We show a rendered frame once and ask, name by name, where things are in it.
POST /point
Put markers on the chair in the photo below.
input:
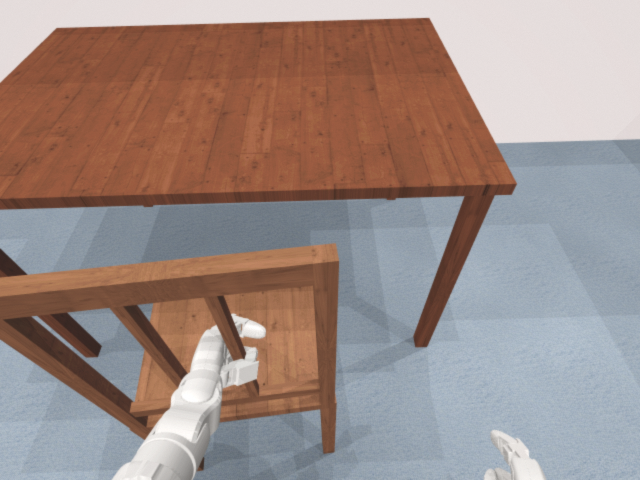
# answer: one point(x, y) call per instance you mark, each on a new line
point(291, 292)

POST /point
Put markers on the table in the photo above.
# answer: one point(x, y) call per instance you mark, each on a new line
point(247, 112)

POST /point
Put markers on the right robot hand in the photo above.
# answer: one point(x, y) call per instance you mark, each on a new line
point(516, 455)

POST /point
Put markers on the left robot hand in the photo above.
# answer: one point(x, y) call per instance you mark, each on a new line
point(213, 354)

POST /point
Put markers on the robot left forearm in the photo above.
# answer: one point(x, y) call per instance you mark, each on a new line
point(175, 447)

